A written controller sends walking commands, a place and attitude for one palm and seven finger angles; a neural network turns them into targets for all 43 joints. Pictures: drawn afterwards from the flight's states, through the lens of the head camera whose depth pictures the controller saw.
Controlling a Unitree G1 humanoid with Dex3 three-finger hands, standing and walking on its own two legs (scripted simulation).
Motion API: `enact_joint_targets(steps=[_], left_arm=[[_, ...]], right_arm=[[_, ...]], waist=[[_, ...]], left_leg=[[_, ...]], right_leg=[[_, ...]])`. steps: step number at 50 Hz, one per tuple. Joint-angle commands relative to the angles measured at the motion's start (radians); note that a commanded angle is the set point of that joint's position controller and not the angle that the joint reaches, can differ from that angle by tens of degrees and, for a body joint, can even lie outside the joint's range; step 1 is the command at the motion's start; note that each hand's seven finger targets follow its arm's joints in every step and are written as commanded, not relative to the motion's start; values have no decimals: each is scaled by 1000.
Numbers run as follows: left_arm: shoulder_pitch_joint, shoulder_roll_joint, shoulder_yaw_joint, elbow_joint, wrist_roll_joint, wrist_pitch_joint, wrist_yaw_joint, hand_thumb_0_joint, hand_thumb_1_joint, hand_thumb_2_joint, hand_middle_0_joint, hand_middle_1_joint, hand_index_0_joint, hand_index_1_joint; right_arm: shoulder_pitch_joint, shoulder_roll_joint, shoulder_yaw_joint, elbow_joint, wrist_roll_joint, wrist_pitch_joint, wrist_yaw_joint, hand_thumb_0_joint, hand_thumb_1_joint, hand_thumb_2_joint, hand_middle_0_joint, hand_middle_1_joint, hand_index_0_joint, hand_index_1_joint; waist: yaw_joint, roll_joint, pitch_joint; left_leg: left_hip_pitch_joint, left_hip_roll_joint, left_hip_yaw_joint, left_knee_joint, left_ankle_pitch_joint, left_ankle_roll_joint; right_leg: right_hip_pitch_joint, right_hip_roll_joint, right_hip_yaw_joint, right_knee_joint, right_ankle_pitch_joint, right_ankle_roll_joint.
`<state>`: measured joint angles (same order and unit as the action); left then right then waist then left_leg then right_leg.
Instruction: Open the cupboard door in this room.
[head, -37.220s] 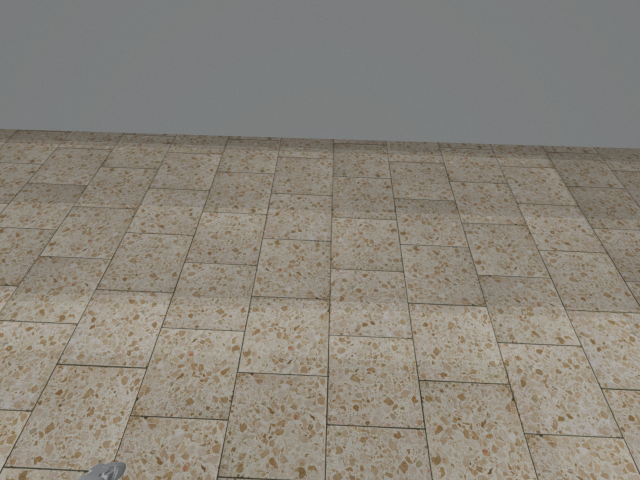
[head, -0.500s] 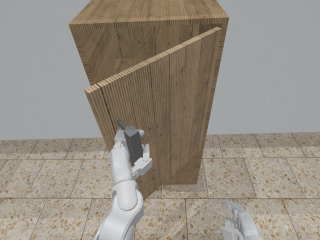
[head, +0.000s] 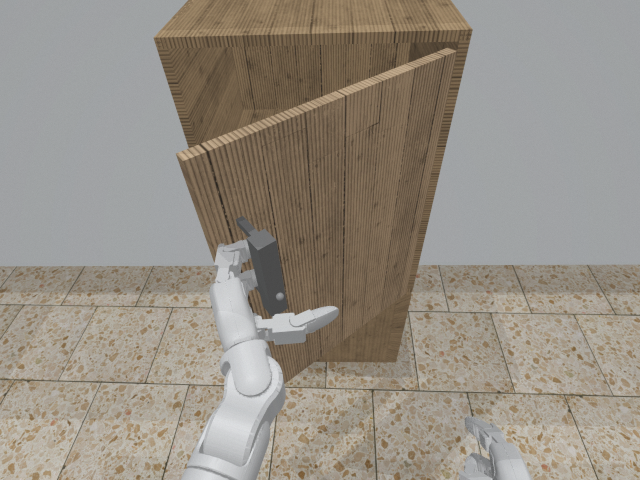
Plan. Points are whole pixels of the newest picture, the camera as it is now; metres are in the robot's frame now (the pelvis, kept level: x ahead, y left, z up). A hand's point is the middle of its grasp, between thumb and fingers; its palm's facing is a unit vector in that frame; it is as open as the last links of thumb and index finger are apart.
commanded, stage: open thumb and fingers to let go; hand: left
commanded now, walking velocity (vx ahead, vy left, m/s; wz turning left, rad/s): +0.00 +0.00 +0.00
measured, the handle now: (260, 266) +0.36 +0.10 +0.09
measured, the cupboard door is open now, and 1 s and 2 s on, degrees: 39 40 40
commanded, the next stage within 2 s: slide the hand sideways off the handle in 0.30 s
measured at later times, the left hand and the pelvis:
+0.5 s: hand (278, 304) +0.30 +0.07 +0.09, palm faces +0.18 -0.98 -0.04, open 16.0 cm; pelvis -0.01 +0.02 +0.00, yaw -1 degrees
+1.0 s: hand (267, 334) +0.26 +0.08 +0.09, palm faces -0.01 -1.00 +0.00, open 16.3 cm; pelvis -0.01 +0.02 +0.00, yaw -2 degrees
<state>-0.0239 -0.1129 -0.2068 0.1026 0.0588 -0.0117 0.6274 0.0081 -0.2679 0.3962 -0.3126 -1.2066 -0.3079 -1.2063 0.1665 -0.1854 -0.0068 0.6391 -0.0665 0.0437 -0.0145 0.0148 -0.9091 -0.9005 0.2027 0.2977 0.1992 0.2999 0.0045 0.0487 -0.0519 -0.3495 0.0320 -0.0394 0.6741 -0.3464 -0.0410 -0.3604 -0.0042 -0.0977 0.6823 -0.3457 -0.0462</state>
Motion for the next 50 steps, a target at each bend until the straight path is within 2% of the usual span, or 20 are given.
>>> enact_joint_targets(steps=[1, 7, 10, 14, 20, 21, 22, 23, 24, 26, 28, 29, 30, 33, 34, 36, 37, 44, 45, 50], left_arm=[[-313, -103, -16, -205, 32, -72, 15, 0, -500, 300, -258, -950, -258, -950], [-310, -140, -44, -203, 41, -61, 23, 0, -500, 300, -208, -650, -208, -650], [-296, -140, -43, -199, 38, -41, 28, 0, -500, 300, -183, -500, -183, -500], [-305, -156, -46, -197, 39, -19, 42, 0, -500, 300, -150, -300, -150, -300], [-317, -171, -46, -202, 35, 11, 55, 0, -500, 300, -150, -300, -150, -300], [-288, -98, -275, -206, 122, -38, -171, 0, -500, 300, -150, -300, -150, -300], [-334, -17, -191, -271, 83, -96, -287, 0, -500, 300, -150, -300, -150, -300], [-335, 15, -188, -318, 60, -137, -378, 0, -500, 300, -150, -300, -150, -300], [-355, 34, -192, -320, 36, -163, -456, 0, -500, 300, -150, -300, -150, -300], [-332, 16, -167, -302, -36, -180, -532, 0, -500, 300, -150, -300, -150, -300], [-358, 3, -129, -288, -99, -167, -532, 0, -500, 300, -150, -300, -150, -300], [-314, 2, -106, -271, -119, -155, -520, 0, -500, 300, -150, -300, -150, -300], [-296, 17, -77, -260, -128, -144, -501, 0, -500, 300, -150, -300, -150, -300], [-259, 37, -51, -290, -106, -129, -456, 0, -500, 300, -150, -300, -150, -300], [-226, 49, -44, -299, -94, -128, -448, 0, -500, 300, -150, -300, -150, -300], [-221, 75, -32, -299, -74, -128, -439, 0, -500, 300, -150, -300, -150, -300], [-187, 74, -27, -303, -71, -130, -440, 0, -500, 300, -150, -300, -150, -300], [-70, 145, 40, -360, -84, -137, -465, 0, -500, 300, -150, -300, -150, -300], [-39, 134, 36, -378, -91, -136, -469, 0, -500, 300, -150, -300, -150, -300], [48, 158, 49, -452, -98, -146, -490, 0, -500, 300, -150, -300, -150, -300]], right_arm=[[-157, -64, -13, -166, 2, -53, -6, 0, -900, -900, 200, 300, 200, 300], [-150, -62, -15, -167, 5, -47, 5, 0, -900, -900, 200, 300, 200, 300], [-156, -66, -12, -171, 5, -39, 11, 0, -900, -900, 200, 300, 200, 300], [-170, -61, -8, -169, 7, -29, 14, 0, -900, -900, 200, 300, 200, 300], [-182, -60, -6, -170, 5, -16, 20, 0, -900, -900, 200, 300, 200, 300], [-70, -97, -9, -144, 12, -4, 21, 0, -900, -900, 200, 300, 200, 300], [-59, -95, -11, -188, 21, -11, 10, 0, -900, -900, 200, 300, 200, 300], [-61, -97, -10, -212, 27, -22, -1, 0, -900, -900, 200, 300, 200, 300], [-47, -98, -4, -218, 35, -33, -8, 0, -900, -900, 200, 300, 200, 300], [-58, -87, 9, -239, 56, -64, -17, 0, -900, -900, 200, 300, 200, 300], [-76, -89, 19, -244, 69, -97, -24, 0, -900, -900, 200, 300, 200, 300], [-83, -90, 20, -246, 70, -109, -24, 0, -900, -900, 200, 300, 200, 300], [-88, -94, 21, -243, 72, -117, -25, 0, -900, -900, 200, 300, 200, 300], [-80, -95, 16, -242, 67, -132, -18, 0, -900, -900, 200, 300, 200, 300], [-79, -95, 16, -248, 64, -135, -13, 0, -900, -900, 200, 300, 200, 300], [-76, -95, 19, -245, 61, -135, -9, 0, -900, -900, 200, 300, 200, 300], [-77, -95, 17, -253, 59, -136, -7, 0, -900, -900, 200, 300, 200, 300], [-88, -94, 22, -269, 57, -137, -11, 0, -900, -900, 200, 300, 200, 300], [-89, -92, 25, -277, 54, -139, -11, 0, -900, -900, 200, 300, 200, 300], [-75, -96, 21, -284, 54, -150, -12, 0, -900, -900, 200, 300, 200, 300]], waist=[[8, -149, -167], [15, -102, -206], [18, -111, -203], [27, -81, -186], [29, -94, -193], [-72, -176, -130], [-44, -138, -208], [-31, -95, -253], [-46, -47, -247], [-36, -33, -207], [-38, -69, -155], [-21, -94, -140], [-17, -112, -128], [-1, -122, -167], [15, -105, -171], [7, -109, -147], [16, -124, -150], [34, -94, -115], [35, -99, -124], [21, -115, -116]], left_leg=[[33, -48, 38, -37, 154, 52], [42, -36, 36, -42, 190, 45], [34, -29, 33, -46, 194, 42], [28, -27, 27, -50, 187, 36], [24, -22, 27, -46, 198, 33], [48, -23, 22, -37, 230, 55], [48, -29, 28, -33, 250, 62], [70, -33, 34, -26, 251, 67], [86, -33, 33, -21, 244, 66], [67, -30, 21, -29, 178, 60], [36, -29, 5, -47, 88, 55], [25, -28, -2, -60, 64, 52], [16, -29, 0, -65, 42, 50], [27, -31, 10, -70, 65, 50], [22, -31, 12, -75, 76, 49], [16, -31, 20, -74, 72, 51], [15, -32, 25, -73, 73, 53], [10, -37, 47, -77, 63, 55], [12, -38, 50, -76, 69, 57], [15, -39, 51, -64, 98, 59]], right_leg=[[51, -36, 78, -171, 113, 23], [51, -17, 40, -115, 156, 8], [44, -10, 27, -101, 159, 7], [34, -5, 19, -95, 136, 0], [30, -1, 11, -79, 144, -2], [-4, -6, 58, -65, 249, 3], [30, -6, 52, -43, 305, 2], [49, -8, 55, -31, 322, 3], [34, -11, 55, -24, 319, 1], [6, -4, 40, -32, 237, 3], [-23, 2, 31, -56, 125, 10], [-22, 5, 26, -65, 86, 12], [-25, 3, 28, -75, 61, 16], [-3, 1, 33, -78, 75, 17], [11, -1, 33, -74, 81, 15], [1, -3, 40, -80, 82, 16], [11, -3, 44, -84, 81, 16], [39, -7, 68, -119, 69, 17], [44, -9, 69, -118, 81, 21], [50, -9, 73, -115, 133, 27]])
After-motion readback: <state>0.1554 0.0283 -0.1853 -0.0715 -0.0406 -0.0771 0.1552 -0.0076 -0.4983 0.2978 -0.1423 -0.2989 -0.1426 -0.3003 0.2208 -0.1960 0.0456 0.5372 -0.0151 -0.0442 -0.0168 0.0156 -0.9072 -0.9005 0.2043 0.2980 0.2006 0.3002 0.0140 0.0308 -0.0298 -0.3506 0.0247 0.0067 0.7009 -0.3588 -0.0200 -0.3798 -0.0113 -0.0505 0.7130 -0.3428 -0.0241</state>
